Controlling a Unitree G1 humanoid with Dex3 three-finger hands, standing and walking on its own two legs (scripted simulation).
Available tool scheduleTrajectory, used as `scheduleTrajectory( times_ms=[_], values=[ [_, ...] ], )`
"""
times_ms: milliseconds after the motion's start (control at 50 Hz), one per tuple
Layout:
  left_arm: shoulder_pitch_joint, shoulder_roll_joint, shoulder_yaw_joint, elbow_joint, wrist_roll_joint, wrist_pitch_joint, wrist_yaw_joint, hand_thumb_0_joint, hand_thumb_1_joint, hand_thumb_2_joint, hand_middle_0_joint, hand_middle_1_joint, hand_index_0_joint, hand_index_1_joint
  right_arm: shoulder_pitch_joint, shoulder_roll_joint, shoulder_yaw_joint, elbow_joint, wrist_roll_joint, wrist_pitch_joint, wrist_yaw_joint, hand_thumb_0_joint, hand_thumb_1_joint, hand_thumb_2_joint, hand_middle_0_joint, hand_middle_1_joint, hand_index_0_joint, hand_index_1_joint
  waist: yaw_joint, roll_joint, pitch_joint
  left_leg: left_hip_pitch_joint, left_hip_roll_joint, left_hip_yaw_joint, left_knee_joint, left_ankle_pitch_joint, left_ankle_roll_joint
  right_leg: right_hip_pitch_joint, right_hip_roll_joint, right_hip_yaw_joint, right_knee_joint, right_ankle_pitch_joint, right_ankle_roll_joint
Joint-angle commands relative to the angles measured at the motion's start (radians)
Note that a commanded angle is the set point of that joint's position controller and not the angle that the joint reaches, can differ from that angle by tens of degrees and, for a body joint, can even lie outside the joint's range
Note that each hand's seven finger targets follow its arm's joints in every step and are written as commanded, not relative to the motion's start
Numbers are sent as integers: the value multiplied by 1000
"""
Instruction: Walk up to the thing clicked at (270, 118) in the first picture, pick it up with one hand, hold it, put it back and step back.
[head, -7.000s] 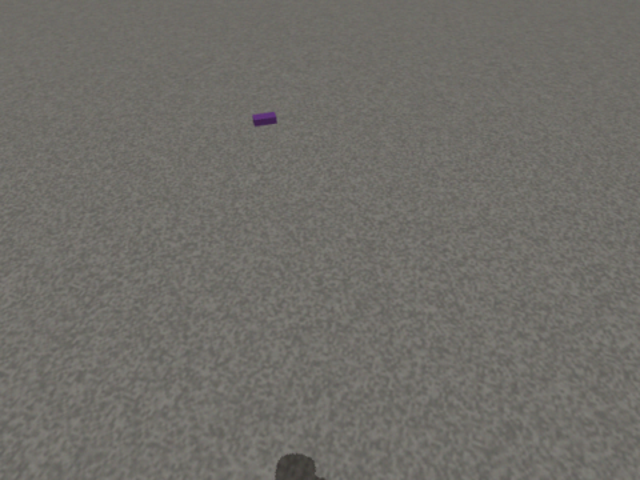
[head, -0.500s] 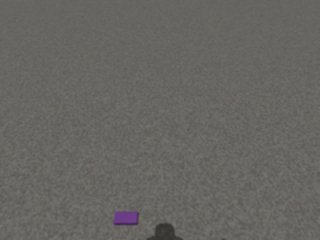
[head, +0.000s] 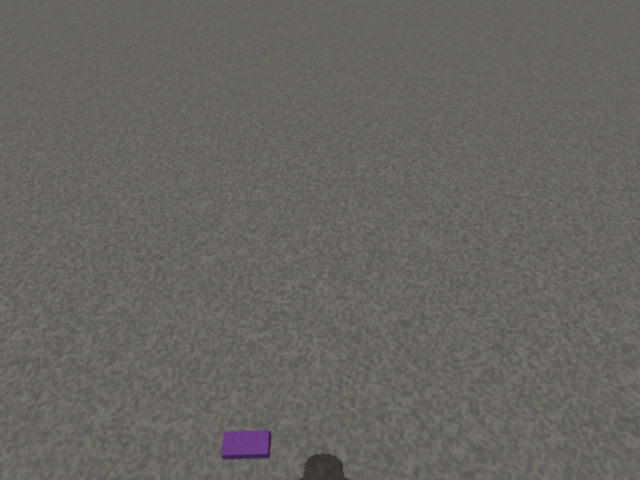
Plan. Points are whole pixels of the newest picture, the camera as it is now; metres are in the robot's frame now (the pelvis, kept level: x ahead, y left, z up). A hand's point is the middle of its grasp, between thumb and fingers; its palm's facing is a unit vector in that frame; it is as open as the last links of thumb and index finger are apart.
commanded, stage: walk up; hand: left
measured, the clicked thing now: (246, 444) +0.40 +0.24 -0.75
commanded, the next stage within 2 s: stand in 0.14 s
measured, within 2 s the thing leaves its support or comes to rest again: neither
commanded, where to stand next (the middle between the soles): +0.05 +0.00 m, yaw +1 degrees
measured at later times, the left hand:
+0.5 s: hand out of the picture +0.07 +0.25 -0.14, palm faces -0.02 -0.94 -0.35, open 7.4 cm
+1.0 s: hand out of the picture +0.04 +0.25 -0.15, palm faces -0.03 -0.94 -0.34, open 7.4 cm
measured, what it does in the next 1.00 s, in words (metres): stands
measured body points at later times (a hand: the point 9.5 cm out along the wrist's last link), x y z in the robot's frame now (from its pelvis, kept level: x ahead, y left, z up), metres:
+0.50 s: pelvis -0.02 -0.01 +0.01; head -0.01 -0.01 +0.46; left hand +0.07 +0.29 -0.12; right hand +0.07 -0.30 -0.13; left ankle -0.01 +0.13 -0.74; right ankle -0.01 -0.14 -0.74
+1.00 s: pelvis -0.03 -0.01 +0.01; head -0.02 -0.01 +0.46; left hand +0.04 +0.30 -0.13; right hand +0.03 -0.31 -0.13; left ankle -0.01 +0.13 -0.74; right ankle -0.01 -0.14 -0.74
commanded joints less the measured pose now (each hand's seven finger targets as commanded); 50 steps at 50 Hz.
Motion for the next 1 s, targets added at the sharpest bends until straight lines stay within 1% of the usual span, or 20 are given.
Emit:
scheduleTrajectory(
  times_ms=[0,40,100,120,140,200,260,320,340,400,460,520,580,660,700,740,800,860,880,980],
  values=[
    [-48,231,49,-64,4,-24,15,0,900,900,-200,-300,-200,-300,-51,-217,-46,-65,1,-21,-16,0,-900,-900,200,300,200,300,-4,-23,-86,24,70,-66,-59,157,64,-18,-68,61,-80,198,-72],
    [-56,230,48,-67,4,-24,14,0,900,900,-200,-300,-200,-300,-47,-211,-43,-64,-1,-21,-15,0,-900,-900,200,300,200,300,-5,-32,-74,17,67,-66,-69,144,60,-26,-70,72,-91,185,-69],
    [-50,225,49,-68,2,-25,13,0,900,900,-200,-300,-200,-300,-42,-214,-45,-63,-1,-23,-15,0,-900,-900,200,300,200,300,-5,-25,-82,33,73,-70,-70,168,61,-26,-65,67,-88,196,-69],
    [-76,207,38,-58,-5,-22,15,0,900,900,-200,-300,-200,-300,-90,-193,-32,-68,5,-24,-18,0,-900,-900,200,300,200,300,-4,-31,-58,31,109,-99,-111,324,40,-31,-86,69,-110,328,-52],
    [-67,205,41,-58,-8,-19,16,0,900,900,-200,-300,-200,-300,-80,-203,-34,-67,7,-26,-20,0,-900,-900,200,300,200,300,-3,-14,-92,56,112,-95,-110,377,34,4,-85,62,-105,364,-45],
    [-58,207,43,-44,-6,-16,18,0,900,900,-200,-300,-200,-300,-83,-208,-33,-53,8,-27,-24,0,-900,-900,200,300,200,300,-2,-8,-121,90,114,-88,-119,409,27,30,-85,56,-113,387,-42],
    [-56,206,41,-35,-4,-15,16,0,900,900,-200,-300,-200,-300,-80,-203,-31,-44,7,-26,-25,0,-900,-900,200,300,200,300,-6,-2,-134,101,115,-83,-141,357,21,40,-86,55,-132,336,-42],
    [-64,209,41,-30,-3,-14,13,0,900,900,-200,-300,-200,-300,-85,-195,-25,-37,7,-25,-22,0,-900,-900,200,300,200,300,-7,4,-113,74,108,-82,-171,231,17,28,-86,66,-166,238,-39],
    [-56,207,41,-28,0,-15,12,0,900,900,-200,-300,-200,-300,-94,-202,-27,-37,6,-26,-21,0,-900,-900,200,300,200,300,-3,9,-122,89,112,-87,-172,231,19,22,-84,62,-169,231,-37],
    [-68,212,43,-26,3,-14,11,0,900,900,-200,-300,-200,-300,-86,-194,-25,-33,1,-24,-20,0,-900,-900,200,300,200,300,-7,-8,-108,71,109,-87,-186,166,17,2,-88,69,-188,186,-38],
    [-69,208,41,-24,4,-19,10,0,900,900,-200,-300,-200,-300,-88,-194,-28,-28,-1,-25,-18,0,-900,-900,200,300,200,300,-7,-17,-107,74,114,-93,-181,181,18,-2,-92,72,-196,186,-37],
    [-60,207,40,-25,4,-21,9,0,900,900,-200,-300,-200,-300,-79,-195,-29,-26,-2,-26,-16,0,-900,-900,200,300,200,300,-9,-14,-107,75,111,-88,-176,160,19,-15,-91,74,-208,168,-35],
    [-65,210,42,-23,3,-20,10,0,900,900,-200,-300,-200,-300,-73,-189,-28,-22,-2,-25,-13,0,-900,-900,200,300,200,300,-9,-9,-69,30,102,-93,-192,79,18,-29,-92,79,-220,88,-36],
    [-53,220,46,-24,7,-14,7,0,900,900,-200,-300,-200,-300,-51,-193,-32,-21,-6,-22,-10,0,-900,-900,200,300,200,300,-9,-17,-30,4,92,-100,-195,-23,19,-91,-85,88,-244,-74,-39],
    [-43,213,46,-29,9,-15,6,0,900,900,-200,-300,-200,-300,-46,-194,-34,-23,-6,-22,-9,0,-900,-900,200,300,200,300,-5,-13,-45,8,97,-105,-196,-8,23,-88,-85,86,-236,-54,-43],
    [-42,214,46,-33,10,-17,6,0,900,900,-200,-300,-200,-300,-43,-192,-35,-28,-7,-22,-9,0,-900,-900,200,300,200,300,-6,-29,-45,0,94,-105,-188,-8,22,-89,-84,87,-236,-69,-42],
    [-44,214,45,-37,8,-20,6,0,900,900,-200,-300,-200,-300,-35,-192,-34,-30,-7,-26,-10,0,-900,-900,200,300,200,300,-9,-15,-87,18,103,-106,-180,73,24,-49,-89,84,-214,35,-44],
    [-37,214,44,-38,2,-22,6,0,900,900,-200,-300,-200,-300,-26,-192,-33,-26,-8,-29,-12,0,-900,-900,200,300,200,300,-7,-6,-94,26,105,-105,-178,118,22,-39,-89,84,-198,83,-45],
    [-26,209,41,-37,2,-21,4,0,900,900,-200,-300,-200,-300,-27,-196,-31,-26,-6,-30,-13,0,-900,-900,200,300,200,300,-3,5,-89,22,105,-106,-178,108,21,-38,-86,79,-200,83,-44],
    [-19,207,37,-35,3,-18,5,0,900,900,-200,-300,-200,-300,-24,-198,-28,-22,-2,-30,-17,0,-900,-900,200,300,200,300,-1,11,-102,22,112,-109,-181,154,22,-12,-88,69,-179,139,-46]
  ],
)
